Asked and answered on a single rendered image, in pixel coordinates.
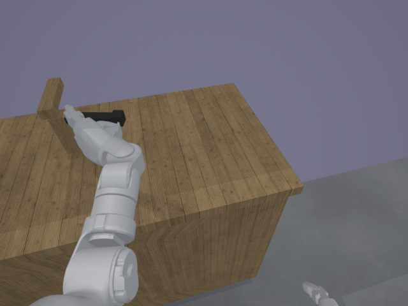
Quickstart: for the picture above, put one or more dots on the tap lever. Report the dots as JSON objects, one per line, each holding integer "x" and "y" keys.
{"x": 115, "y": 116}

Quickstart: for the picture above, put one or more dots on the robot right hand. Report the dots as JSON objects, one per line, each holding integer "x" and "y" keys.
{"x": 318, "y": 294}

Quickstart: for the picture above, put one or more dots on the robot left forearm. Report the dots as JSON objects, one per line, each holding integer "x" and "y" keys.
{"x": 112, "y": 218}

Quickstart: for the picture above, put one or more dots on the robot left hand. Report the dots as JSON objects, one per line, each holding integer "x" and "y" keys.
{"x": 89, "y": 134}

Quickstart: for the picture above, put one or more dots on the left robot upper arm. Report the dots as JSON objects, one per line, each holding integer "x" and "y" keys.
{"x": 99, "y": 276}

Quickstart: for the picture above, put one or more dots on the counter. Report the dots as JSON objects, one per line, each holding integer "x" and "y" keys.
{"x": 210, "y": 198}

